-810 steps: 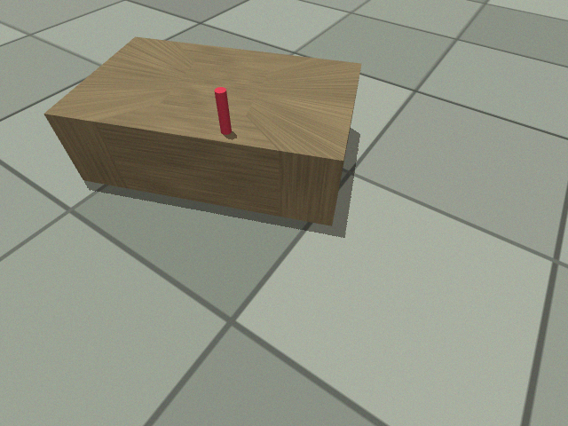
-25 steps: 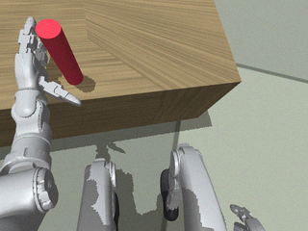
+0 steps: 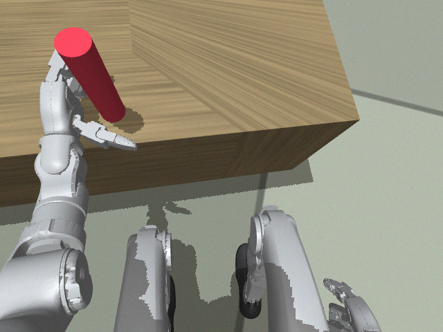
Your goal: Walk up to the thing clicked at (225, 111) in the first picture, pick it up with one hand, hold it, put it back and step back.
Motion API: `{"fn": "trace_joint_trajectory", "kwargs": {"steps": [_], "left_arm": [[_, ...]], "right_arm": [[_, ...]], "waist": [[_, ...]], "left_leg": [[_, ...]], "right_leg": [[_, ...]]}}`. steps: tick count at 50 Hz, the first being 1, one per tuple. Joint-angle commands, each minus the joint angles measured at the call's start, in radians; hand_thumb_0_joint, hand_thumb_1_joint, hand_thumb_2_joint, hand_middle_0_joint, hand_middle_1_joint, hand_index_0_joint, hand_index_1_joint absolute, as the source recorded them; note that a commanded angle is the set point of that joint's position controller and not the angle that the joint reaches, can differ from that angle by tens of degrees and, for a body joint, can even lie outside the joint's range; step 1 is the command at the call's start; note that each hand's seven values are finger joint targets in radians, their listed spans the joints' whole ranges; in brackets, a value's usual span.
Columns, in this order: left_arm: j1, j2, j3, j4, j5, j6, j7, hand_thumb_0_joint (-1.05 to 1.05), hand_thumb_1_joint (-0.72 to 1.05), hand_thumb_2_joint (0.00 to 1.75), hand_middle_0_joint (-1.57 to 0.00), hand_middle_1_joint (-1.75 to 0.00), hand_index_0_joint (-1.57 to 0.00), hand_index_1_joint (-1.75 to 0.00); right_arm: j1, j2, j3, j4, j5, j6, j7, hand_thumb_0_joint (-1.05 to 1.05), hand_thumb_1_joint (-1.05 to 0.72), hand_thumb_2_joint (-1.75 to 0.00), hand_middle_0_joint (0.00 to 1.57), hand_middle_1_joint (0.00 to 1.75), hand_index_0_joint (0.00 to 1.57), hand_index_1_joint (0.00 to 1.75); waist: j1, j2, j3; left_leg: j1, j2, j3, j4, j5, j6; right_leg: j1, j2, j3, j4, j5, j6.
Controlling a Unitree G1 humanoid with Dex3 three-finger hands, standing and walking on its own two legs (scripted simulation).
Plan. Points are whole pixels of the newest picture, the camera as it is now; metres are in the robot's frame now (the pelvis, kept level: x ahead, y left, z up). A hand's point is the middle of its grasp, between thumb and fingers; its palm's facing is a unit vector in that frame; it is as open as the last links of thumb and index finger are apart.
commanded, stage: close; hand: left
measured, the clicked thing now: (97, 84) +0.51 +0.15 +0.01
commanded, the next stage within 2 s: settle in 0.72 s
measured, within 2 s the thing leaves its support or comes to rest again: leaves its support in 1.14 s
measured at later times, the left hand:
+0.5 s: hand (105, 102) +0.50 +0.15 -0.02, palm faces +0.01 -1.00 -0.03, open 8.2 cm
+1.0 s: hand (107, 98) +0.51 +0.15 -0.03, palm faces +0.00 -1.00 -0.03, open 5.9 cm
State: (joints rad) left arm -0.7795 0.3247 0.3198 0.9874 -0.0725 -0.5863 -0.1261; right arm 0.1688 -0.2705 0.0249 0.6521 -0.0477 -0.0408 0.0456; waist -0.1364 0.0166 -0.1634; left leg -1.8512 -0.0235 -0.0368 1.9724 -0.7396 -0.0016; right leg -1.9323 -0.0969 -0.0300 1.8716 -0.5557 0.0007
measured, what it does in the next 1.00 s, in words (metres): stands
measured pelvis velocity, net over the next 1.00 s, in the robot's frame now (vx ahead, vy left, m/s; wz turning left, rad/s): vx -0.01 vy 0.00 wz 0.00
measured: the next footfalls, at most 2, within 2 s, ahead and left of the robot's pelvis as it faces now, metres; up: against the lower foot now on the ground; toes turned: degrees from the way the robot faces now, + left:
none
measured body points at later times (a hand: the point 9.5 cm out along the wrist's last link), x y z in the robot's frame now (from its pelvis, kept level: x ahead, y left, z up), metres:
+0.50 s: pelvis -0.01 +0.00 -0.01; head +0.20 +0.02 +0.39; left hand +0.49 +0.20 -0.02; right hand +0.06 -0.27 -0.14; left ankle +0.05 +0.12 -0.44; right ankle +0.11 -0.13 -0.44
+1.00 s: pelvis -0.01 +0.00 -0.03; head +0.20 +0.03 +0.37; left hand +0.50 +0.20 -0.02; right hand +0.06 -0.27 -0.15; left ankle +0.05 +0.12 -0.44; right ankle +0.11 -0.13 -0.44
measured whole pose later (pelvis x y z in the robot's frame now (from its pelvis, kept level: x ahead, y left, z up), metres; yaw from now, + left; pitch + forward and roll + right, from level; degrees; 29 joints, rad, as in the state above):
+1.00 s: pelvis -0.01 +0.00 -0.03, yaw +0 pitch +35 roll -3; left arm -0.90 0.38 0.36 1.09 -0.02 -0.59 -0.12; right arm 0.20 -0.27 0.05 0.63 -0.05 0.00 0.05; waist -0.18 0.02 -0.15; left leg -1.94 -0.03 -0.04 2.05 -0.72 0.01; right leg -2.01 -0.10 -0.02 1.93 -0.53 0.01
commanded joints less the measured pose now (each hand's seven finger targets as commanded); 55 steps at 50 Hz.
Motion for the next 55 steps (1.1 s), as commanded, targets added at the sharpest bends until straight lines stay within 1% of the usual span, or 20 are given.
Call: {"fn": "trace_joint_trajectory", "kwargs": {"steps": [1, 5, 9, 13, 15, 19, 21, 29, 31, 33, 37, 38, 40, 42, 46, 48, 49, 51, 53, 55], "left_arm": [[-0.365, 0.159, -0.001, -0.221, -0.002, -0.066, 0.001, 0.00, -0.37, 0.33, -0.51, -0.45, -0.51, -0.44], [-0.375, 0.164, 0.015, -0.174, -0.007, -0.063, 0.016, 0.00, -0.28, 0.41, -0.59, -0.53, -0.59, -0.52], [-0.384, 0.204, 0.037, -0.167, 0.011, -0.075, 0.026, 0.00, -0.17, 0.47, -0.68, -0.60, -0.69, -0.59], [-0.397, 0.176, 0.021, -0.135, 0.015, -0.077, 0.026, 0.00, -0.04, 0.56, -0.77, -0.68, -0.77, -0.68], [-0.419, 0.217, 0.032, -0.144, 0.022, -0.082, 0.027, 0.00, 0.01, 0.58, -0.80, -0.71, -0.80, -0.70], [-0.422, 0.205, 0.030, -0.127, 0.011, -0.081, 0.017, 0.00, 0.15, 0.67, -0.90, -0.81, -0.90, -0.80], [-0.419, 0.232, 0.043, -0.127, 0.016, -0.081, 0.020, 0.00, 0.21, 0.71, -0.94, -0.84, -0.94, -0.83], [-0.454, 0.206, 0.024, -0.088, 0.028, -0.085, 0.027, 0.00, 0.44, 0.89, -1.14, -1.03, -1.13, -1.02], [-0.423, 0.225, 0.041, -0.050, 0.033, -0.077, 0.029, 0.00, 0.49, 0.97, -1.18, -1.09, -1.18, -1.08], [-0.430, 0.229, 0.045, -0.046, 0.034, -0.076, 0.027, 0.00, 0.50, 1.01, -1.23, -1.15, -1.23, -1.14], [-0.423, 0.224, 0.049, -0.008, 0.035, -0.070, 0.023, 0.00, 0.52, 1.07, -1.28, -1.21, -1.29, -1.21], [-0.439, 0.255, 0.065, -0.032, 0.035, -0.074, 0.024, 0.00, 0.53, 1.09, -1.29, -1.23, -1.29, -1.22], [-0.446, 0.238, 0.061, -0.010, 0.031, -0.070, 0.024, 0.00, 0.51, 1.11, -1.32, -1.26, -1.32, -1.25], [-0.434, 0.238, 0.063, 0.002, 0.030, -0.067, 0.023, 0.00, 0.53, 1.14, -1.26, -1.26, -1.26, -1.27], [-0.451, 0.270, 0.062, -0.054, 0.049, -0.057, 0.019, 0.00, 0.52, 1.17, -1.27, -1.28, -1.26, -1.28], [-0.485, 0.245, 0.037, -0.092, 0.038, -0.048, 0.017, 0.00, 0.50, 1.16, -1.27, -1.28, -1.26, -1.28], [-0.462, 0.273, 0.072, -0.088, 0.037, -0.040, 0.024, 0.00, 0.52, 1.18, -1.28, -1.29, -1.27, -1.30], [-0.499, 0.266, 0.047, -0.170, 0.027, -0.036, 0.016, 0.00, 0.53, 1.17, -1.26, -1.28, -1.26, -1.28], [-0.496, 0.275, 0.051, -0.192, 0.023, -0.021, 0.014, 0.00, 0.55, 1.18, -1.26, -1.29, -1.26, -1.29], [-0.540, 0.282, 0.044, -0.262, 0.006, -0.016, 0.016, 0.00, 0.54, 1.18, -1.26, -1.28, -1.26, -1.28]], "right_arm": [[0.188, -0.186, -0.075, -0.037, -0.001, -0.005, -0.010, 0.00, -0.93, -0.90, 0.20, 0.30, 0.20, 0.30], [0.174, -0.181, -0.070, -0.041, 0.002, -0.004, -0.010, 0.00, -0.93, -0.90, 0.20, 0.30, 0.20, 0.30], [0.179, -0.184, -0.068, -0.042, -0.004, 0.000, -0.010, 0.00, -0.92, -0.90, 0.20, 0.30, 0.20, 0.30], [0.181, -0.190, -0.068, -0.046, -0.006, 0.001, -0.006, 0.00, -0.92, -0.90, 0.20, 0.30, 0.20, 0.30], [0.185, -0.194, -0.071, -0.046, -0.010, 0.001, -0.009, 0.00, -0.91, -0.90, 0.20, 0.30, 0.20, 0.30], [0.193, -0.196, -0.067, -0.050, -0.007, 0.002, -0.007, 0.00, -0.91, -0.90, 0.20, 0.30, 0.20, 0.30], [0.196, -0.195, -0.064, -0.048, -0.007, 0.002, -0.009, 0.00, -0.91, -0.89, 0.20, 0.30, 0.20, 0.30], [0.200, -0.200, -0.062, -0.046, -0.011, 0.004, -0.005, 0.00, -0.90, -0.89, 0.20, 0.30, 0.20, 0.30], [0.205, -0.202, -0.059, -0.032, -0.011, 0.007, -0.005, 0.00, -0.89, -0.89, 0.20, 0.30, 0.20, 0.30], [0.205, -0.204, -0.057, -0.040, -0.012, 0.010, -0.004, 0.00, -0.90, -0.89, 0.20, 0.30, 0.20, 0.30], [0.201, -0.205, -0.052, -0.045, -0.012, 0.014, -0.002, 0.00, -0.90, -0.89, 0.20, 0.30, 0.20, 0.30], [0.197, -0.208, -0.053, -0.048, -0.011, 0.015, -0.002, 0.00, -0.90, -0.89, 0.20, 0.30, 0.20, 0.30], [0.207, -0.203, -0.052, -0.046, -0.011, 0.017, -0.001, 0.00, -0.89, -0.89, 0.20, 0.30, 0.20, 0.30], [0.193, -0.206, -0.050, -0.053, -0.009, 0.018, -0.001, 0.00, -0.90, -0.90, 0.20, 0.30, 0.20, 0.30], [0.212, -0.212, -0.058, -0.058, -0.006, 0.028, -0.002, 0.00, -0.90, -0.90, 0.20, 0.30, 0.20, 0.30], [0.204, -0.207, -0.057, -0.074, -0.001, 0.028, -0.005, 0.00, -0.90, -0.90, 0.20, 0.30, 0.20, 0.30], [0.219, -0.208, -0.061, -0.059, -0.001, 0.031, -0.008, 0.00, -0.89, -0.90, 0.20, 0.30, 0.20, 0.30], [0.212, -0.206, -0.059, -0.065, 0.003, 0.033, -0.010, 0.00, -0.89, -0.90, 0.20, 0.30, 0.20, 0.30], [0.221, -0.210, -0.061, -0.060, 0.009, 0.033, -0.014, 0.00, -0.89, -0.90, 0.20, 0.30, 0.20, 0.30], [0.220, -0.203, -0.062, -0.068, 0.015, 0.033, -0.018, 0.00, -0.89, -0.90, 0.20, 0.30, 0.20, 0.30]], "waist": [[-0.030, 0.092, -0.679], [-0.039, 0.051, -0.608], [-0.031, 0.080, -0.633], [-0.049, 0.085, -0.627], [-0.043, 0.094, -0.644], [-0.049, 0.087, -0.651], [-0.043, 0.093, -0.667], [-0.067, 0.113, -0.631], [-0.059, 0.107, -0.601], [-0.062, 0.107, -0.630], [-0.065, 0.101, -0.574], [-0.059, 0.100, -0.589], [-0.073, 0.075, -0.586], [-0.067, 0.068, -0.562], [-0.051, 0.120, -0.646], [-0.066, 0.102, -0.656], [-0.051, 0.087, -0.670], [-0.048, 0.129, -0.696], [-0.047, 0.149, -0.724], [-0.052, 0.143, -0.734]], "left_leg": [[0.321, -0.022, 0.015, -0.271, 0.259, 0.022], [0.250, -0.022, 0.018, -0.270, 0.168, 0.032], [0.256, -0.024, 0.020, -0.266, 0.194, 0.028], [0.264, -0.023, 0.011, -0.262, 0.204, 0.025], [0.262, -0.024, 0.020, -0.255, 0.181, 0.028], [0.254, -0.024, 0.018, -0.258, 0.165, 0.029], [0.250, -0.026, 0.024, -0.249, 0.186, 0.030], [0.251, -0.023, 0.006, -0.249, 0.174, 0.023], [0.231, -0.023, 0.008, -0.244, 0.167, 0.026], [0.249, -0.022, 0.009, -0.235, 0.202, 0.023], [0.202, -0.023, 0.006, -0.238, 0.162, 0.026], [0.201, -0.023, 0.006, -0.237, 0.147, 0.028], [0.161, -0.027, 0.016, -0.224, 0.119, 0.035], [0.156, -0.026, 0.010, -0.230, 0.098, 0.035], [0.223, -0.025, 0.009, -0.244, 0.144, 0.027], [0.216, -0.026, 0.013, -0.245, 0.123, 0.033], [0.214, -0.026, 0.017, -0.246, 0.123, 0.034], [0.255, -0.024, 0.015, -0.258, 0.141, 0.030], [0.313, -0.020, 0.004, -0.267, 0.205, 0.023], [0.304, -0.020, 0.008, -0.278, 0.177, 0.029]], "right_leg": [[0.512, 0.043, 0.003, -0.183, 0.193, -0.043], [0.500, 0.041, 0.005, -0.199, 0.121, -0.034], [0.503, 0.041, 0.004, -0.178, 0.139, -0.037], [0.461, 0.038, -0.002, -0.167, 0.151, -0.039], [0.483, 0.040, 0.002, -0.175, 0.131, -0.035], [0.482, 0.040, -0.001, -0.174, 0.119, -0.034], [0.502, 0.040, 0.001, -0.166, 0.136, -0.034], [0.426, 0.036, -0.011, -0.144, 0.125, -0.038], [0.417, 0.035, -0.012, -0.140, 0.118, -0.037], [0.418, 0.035, -0.012, -0.129, 0.143, -0.039], [0.392, 0.033, -0.016, -0.124, 0.112, -0.037], [0.399, 0.033, -0.014, -0.125, 0.100, -0.036], [0.418, 0.035, -0.012, -0.132, 0.082, -0.032], [0.392, 0.033, -0.013, -0.129, 0.062, -0.031], [0.416, 0.032, -0.011, -0.121, 0.098, -0.037], [0.449, 0.032, -0.009, -0.143, 0.088, -0.032], [0.466, 0.034, -0.007, -0.149, 0.087, -0.032], [0.471, 0.032, -0.004, -0.152, 0.104, -0.035], [0.469, 0.030, -0.006, -0.147, 0.152, -0.041], [0.509, 0.032, -0.002, -0.170, 0.131, -0.038]]}}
